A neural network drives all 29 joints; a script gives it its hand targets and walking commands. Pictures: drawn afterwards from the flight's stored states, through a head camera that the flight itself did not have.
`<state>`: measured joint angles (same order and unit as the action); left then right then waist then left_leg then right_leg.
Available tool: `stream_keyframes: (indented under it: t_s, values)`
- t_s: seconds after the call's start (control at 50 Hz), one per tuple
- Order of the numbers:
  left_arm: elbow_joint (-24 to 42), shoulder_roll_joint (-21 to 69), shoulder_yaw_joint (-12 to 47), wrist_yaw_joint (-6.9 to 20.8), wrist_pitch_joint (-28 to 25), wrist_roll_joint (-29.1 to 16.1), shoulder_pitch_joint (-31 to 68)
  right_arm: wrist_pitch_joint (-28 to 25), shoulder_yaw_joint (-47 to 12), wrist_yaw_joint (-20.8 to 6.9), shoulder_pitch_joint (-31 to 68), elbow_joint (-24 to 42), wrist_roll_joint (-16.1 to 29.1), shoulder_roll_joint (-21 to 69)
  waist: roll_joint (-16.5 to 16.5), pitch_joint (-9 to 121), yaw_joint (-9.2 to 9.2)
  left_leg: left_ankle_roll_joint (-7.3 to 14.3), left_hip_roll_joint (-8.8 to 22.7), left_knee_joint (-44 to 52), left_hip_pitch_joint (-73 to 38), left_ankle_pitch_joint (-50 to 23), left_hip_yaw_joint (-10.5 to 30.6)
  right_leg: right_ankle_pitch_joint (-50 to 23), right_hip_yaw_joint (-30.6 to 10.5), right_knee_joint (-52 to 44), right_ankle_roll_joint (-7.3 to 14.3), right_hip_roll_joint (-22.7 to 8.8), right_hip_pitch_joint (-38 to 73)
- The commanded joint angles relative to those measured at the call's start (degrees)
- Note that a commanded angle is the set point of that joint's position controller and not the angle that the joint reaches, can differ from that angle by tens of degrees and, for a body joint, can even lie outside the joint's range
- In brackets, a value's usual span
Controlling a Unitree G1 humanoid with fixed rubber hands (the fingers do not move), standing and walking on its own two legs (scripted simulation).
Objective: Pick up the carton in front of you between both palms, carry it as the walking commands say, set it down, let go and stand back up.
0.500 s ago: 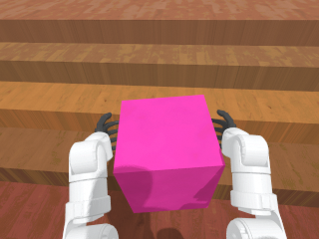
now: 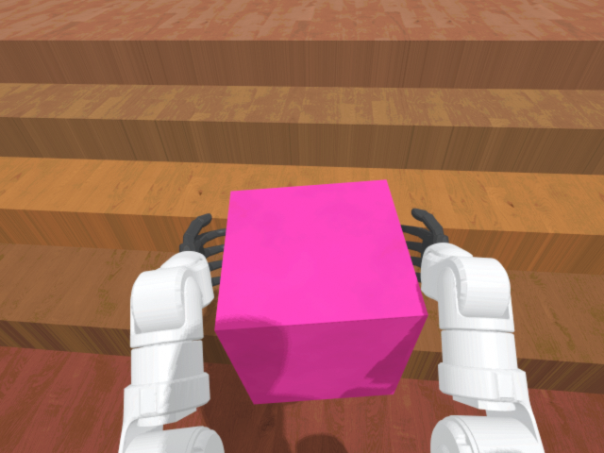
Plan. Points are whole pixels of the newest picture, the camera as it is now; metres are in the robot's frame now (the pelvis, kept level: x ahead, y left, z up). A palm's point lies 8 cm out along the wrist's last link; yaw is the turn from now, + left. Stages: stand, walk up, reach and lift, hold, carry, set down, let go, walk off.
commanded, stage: carry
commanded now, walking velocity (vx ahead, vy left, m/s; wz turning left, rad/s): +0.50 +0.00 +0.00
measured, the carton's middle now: (316, 298) +0.33 +0.00 +0.05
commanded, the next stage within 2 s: none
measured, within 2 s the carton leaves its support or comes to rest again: neither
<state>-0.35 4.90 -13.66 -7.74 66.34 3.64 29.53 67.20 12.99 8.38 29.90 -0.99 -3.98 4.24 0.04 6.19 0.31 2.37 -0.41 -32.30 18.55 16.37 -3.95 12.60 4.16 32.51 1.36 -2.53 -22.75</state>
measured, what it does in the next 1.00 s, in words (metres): climbs: left foot, then right foot 0.17 m higher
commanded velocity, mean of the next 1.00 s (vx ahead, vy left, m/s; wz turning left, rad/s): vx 0.50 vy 0.00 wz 0.00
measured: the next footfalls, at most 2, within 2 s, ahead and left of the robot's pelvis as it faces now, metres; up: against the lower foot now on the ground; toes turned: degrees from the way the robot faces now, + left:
left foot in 0.42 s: +0.13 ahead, +0.10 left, +0.00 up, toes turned +3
right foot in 0.76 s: +0.42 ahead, -0.06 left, +0.17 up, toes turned -4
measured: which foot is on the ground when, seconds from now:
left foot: down 0.00-0.28, up 0.30-0.40, down 0.42-0.76, up 0.78-1.00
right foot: down 0.00-0.46, up 0.48-0.74, down 0.76-1.00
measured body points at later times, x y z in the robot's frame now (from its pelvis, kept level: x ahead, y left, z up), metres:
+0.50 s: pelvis +0.13 +0.02 +0.00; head +0.13 +0.03 +0.45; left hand +0.50 +0.17 +0.16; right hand +0.50 -0.13 +0.16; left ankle +0.09 +0.10 -0.73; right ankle +0.05 -0.10 -0.67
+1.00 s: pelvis +0.38 +0.00 +0.16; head +0.41 +0.01 +0.61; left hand +0.72 +0.22 +0.29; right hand +0.77 -0.08 +0.28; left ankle +0.39 +0.11 -0.34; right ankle +0.38 -0.05 -0.56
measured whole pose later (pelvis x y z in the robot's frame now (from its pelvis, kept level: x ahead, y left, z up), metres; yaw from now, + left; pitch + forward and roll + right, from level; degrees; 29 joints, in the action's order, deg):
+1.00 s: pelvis +0.38 +0.00 +0.16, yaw +1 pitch +2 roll -1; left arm 0.1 2.6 -11.8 -10.7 66.1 -2.3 38.1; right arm 68.3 19.8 6.0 33.4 8.3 -7.8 7.3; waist -0.8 -1.7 11.9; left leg 5.8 -0.5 -107.5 54.4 19.3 -0.8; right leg 19.8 8.0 35.4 6.5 3.4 -18.1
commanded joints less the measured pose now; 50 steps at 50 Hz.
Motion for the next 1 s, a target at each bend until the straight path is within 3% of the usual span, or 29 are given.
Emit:
stream_keyframes:
  t_s: [0.0,0.12,0.16,0.22,0.26,0.28,0.34,0.4,0.42,0.44,0.46,0.48,0.5,0.56,0.62,0.64,0.66,0.68,0.7,0.72,0.74,0.76,0.78,0.8,0.84,0.86,0.9,0.94,0.98]
  values:
    - [6.2,49.2,36.8,5.2,-0.2,-18.3,40.8,-1.1,-36.3,-5.5,42.4,7.4,18.3,49.8,-1.2,14.0,-0.23,5.9,5.1,7.1,0.4,15.9,7.4,21.2,-7.9,-6.4,5.3,-4.6,4.2]
    - [7.6,43.2,34.1,3.0,2.6,-18.8,40.7,1.2,-34.4,-3.2,41.9,8.9,19.0,43.7,4.5,16.1,-0.90,9.6,10.0,11.3,-5.1,13.9,14.1,11.3,-2.1,4.0,5.3,-0.1,2.0]
    - [6.0,41.6,32.5,2.8,3.7,-18.3,40.2,2.1,-33.6,-2.8,42.3,8.1,18.5,42.4,3.3,16.3,-0.06,9.2,9.2,8.8,-4.4,8.6,11.5,9.7,-3.3,1.8,6.2,-0.7,5.1]
    - [2.8,40.3,30.5,2.6,4.7,-17.3,40.6,3.4,-32.5,-2.7,42.9,5.8,17.7,42.4,-7.6,14.3,2.91,5.2,2.6,-6.0,5.9,-3.3,1.1,5.1,-14.2,-8.7,9.5,-6.3,16.9]
    - [0.9,41.1,29.8,2.7,4.9,-16.8,40.3,4.0,-31.6,-2.9,44.4,5.1,17.5,42.5,-15.7,16.6,4.42,2.6,1.2,-16.6,17.2,2.1,-1.9,-4.8,-25.1,-13.1,14.0,-12.8,28.4]
    - [1.7,42.3,30.4,2.9,4.9,-17.2,42.0,4.0,-31.3,-3.0,45.9,5.1,17.7,43.0,-14.5,16.2,5.36,1.9,0.2,-18.5,21.7,6.4,-2.3,-10.2,-27.5,-13.6,15.4,-14.5,31.5]
    - [6.6,46.9,34.0,3.7,4.5,-20.9,50.1,3.7,-29.4,-3.2,47.1,4.2,17.3,45.1,-6.1,16.0,4.84,2.3,1.3,-15.0,17.6,9.1,-1.1,-20.3,-20.2,-12.0,14.1,-14.8,27.9]
    - [6.5,49.3,35.5,4.0,4.4,-22.5,50.7,3.8,-27.2,-3.0,43.7,2.7,15.5,45.1,-5.9,18.4,-3.25,4.3,-0.6,8.3,-7.5,-2.7,-2.8,-31.9,-5.1,-1.3,9.5,-8.5,14.5]
    - [5.2,49.3,35.3,4.0,4.5,-22.1,49.4,4.0,-26.4,-2.9,41.5,1.6,14.9,44.1,-1.3,20.6,-6.40,5.9,0.3,13.2,-21.7,-9.0,0.1,-29.8,-1.7,9.1,7.4,-5.6,5.2]
    - [4.7,48.9,34.8,4.0,4.8,-21.9,50.9,3.8,-25.6,-2.9,40.3,0.2,13.7,43.5,13.6,21.6,-7.60,6.9,9.2,15.6,-32.5,-26.1,13.7,-8.1,2.9,24.6,3.2,-0.9,-5.3]
    - [2.3,48.7,34.3,3.8,5.3,-21.6,49.1,4.0,-24.8,-2.9,39.0,-0.2,12.7,41.7,22.0,19.7,-6.82,13.5,17.8,13.9,-42.7,-54.0,26.6,11.0,6.4,41.6,1.6,5.0,-23.8]
    - [3.1,49.1,32.9,3.7,5.2,-20.4,47.7,3.9,-26.3,-3.1,40.8,2.4,13.6,42.6,18.3,23.6,-8.80,22.3,24.3,11.3,-46.2,-50.6,34.4,19.5,1.9,65.4,0.9,5.0,-34.2]
    - [3.1,49.7,31.9,3.5,4.9,-19.0,47.7,3.8,-29.1,-3.8,45.0,5.5,16.2,45.4,8.7,22.6,-9.14,22.9,23.4,9.9,-49.1,-47.3,32.3,22.5,-3.5,82.0,2.5,4.3,-45.7]
    - [4.1,48.9,30.1,2.5,4.3,-15.3,46.1,2.5,-36.1,-6.0,56.7,14.5,24.0,51.1,0.4,16.3,-8.20,15.0,18.8,6.8,-48.8,-32.7,24.3,31.5,-6.8,98.4,6.4,4.2,-62.9]
    - [6.0,43.5,27.9,0.1,3.2,-10.2,42.8,1.9,-37.6,-7.2,58.6,17.9,28.9,49.7,0.0,11.1,-2.82,8.8,13.0,19.1,-28.3,-10.9,14.8,25.4,-0.2,77.7,6.4,-0.3,-49.6]
    - [5.9,42.0,27.1,-0.8,3.0,-8.3,42.0,1.9,-37.6,-7.4,57.2,17.2,29.7,48.9,1.9,9.7,-0.87,8.2,12.3,25.4,-18.9,-15.7,12.3,21.5,2.2,67.2,5.9,-1.4,-40.1]
    - [5.8,41.6,26.9,-1.3,3.0,-6.9,40.9,1.9,-37.5,-7.5,56.8,16.0,29.9,48.3,2.8,8.1,-1.44,9.8,11.0,31.7,-10.0,-25.3,7.4,21.1,7.3,52.0,5.0,0.2,-27.9]
    - [5.2,41.6,27.5,-1.7,3.1,-6.2,41.4,2.0,-36.5,-7.5,54.8,14.1,28.7,47.9,4.6,12.3,-0.31,10.5,9.0,26.1,-3.8,-65.7,1.4,17.1,12.3,44.8,6.1,5.1,-10.8]
    - [6.3,42.6,29.6,-1.4,3.5,-7.5,40.6,2.1,-35.8,-7.5,52.4,13.8,27.7,47.6,13.8,20.0,2.96,10.3,11.9,17.4,-6.3,-96.9,-1.3,13.4,13.5,42.8,6.6,8.2,-0.3]
    - [8.2,44.0,31.9,-0.7,3.5,-9.3,42.9,2.2,-35.5,-7.4,52.0,14.0,26.6,48.0,18.2,28.2,8.66,9.0,15.2,4.1,-12.7,-119.8,-1.3,11.7,13.5,40.2,7.4,9.3,6.3]
    - [10.0,45.9,33.9,0.3,3.3,-11.8,44.6,2.4,-35.2,-7.3,51.0,14.4,25.4,48.9,13.3,35.2,14.74,6.7,13.5,-12.4,-14.7,-122.8,-2.0,9.7,11.7,24.6,6.9,12.6,15.1]
    - [11.1,48.8,36.4,1.7,2.8,-14.1,44.4,2.1,-34.9,-7.1,51.0,14.6,23.0,48.9,1.1,37.6,14.90,1.7,6.0,-38.1,-2.5,-78.8,1.6,-4.1,-8.3,7.5,13.4,4.8,28.0]
    - [10.6,51.6,39.2,2.7,1.9,-16.9,43.3,1.9,-33.7,-7.0,45.9,15.0,20.1,49.0,-22.5,41.3,11.45,-4.5,-11.2,-70.7,15.6,-6.2,6.6,-38.6,-47.2,-8.2,24.7,-11.4,34.5]
    - [9.8,54.0,42.0,3.8,1.9,-19.9,42.3,1.6,-31.3,-6.7,43.3,13.4,16.5,46.6,-9.7,44.6,7.12,-1.0,-8.6,-86.8,18.1,-3.1,18.3,-33.3,-50.7,-4.8,26.0,-13.7,34.9]
    - [14.1,58.8,47.0,6.3,0.6,-26.6,51.0,0.6,-27.7,-6.5,40.3,12.9,12.0,45.1,4.4,29.5,5.09,2.6,-3.9,-85.3,30.0,-3.6,15.0,-11.1,-41.9,-3.2,18.8,-11.0,25.8]
    - [13.4,60.3,48.7,7.4,0.3,-29.0,53.9,0.2,-26.5,-6.2,40.3,11.8,9.8,43.5,6.2,23.8,2.97,2.9,-1.4,-81.6,32.7,-3.2,13.8,-4.6,-36.9,-3.9,16.2,-10.2,21.6]
    - [11.6,59.8,49.1,8.7,-0.3,-31.0,54.9,-0.6,-25.1,-5.5,36.7,8.8,6.4,40.7,6.9,18.6,3.79,3.0,1.3,-75.7,34.3,-2.3,10.5,1.5,-31.3,-6.7,13.4,-10.4,19.1]
    - [8.7,58.4,47.2,9.1,-0.4,-30.9,53.9,-1.0,-25.4,-4.8,36.3,7.0,4.8,39.3,6.1,13.6,5.35,3.2,1.6,-72.1,40.5,3.9,2.3,-9.3,-26.0,-9.8,14.1,-10.3,21.9]
    - [6.3,56.3,44.1,8.7,0.3,-29.8,51.3,-0.3,-25.9,-4.3,36.3,6.1,5.2,39.1,-0.1,13.1,7.45,4.9,2.4,-84.0,53.5,7.8,1.2,-16.7,-25.9,-11.7,15.9,-12.3,31.0]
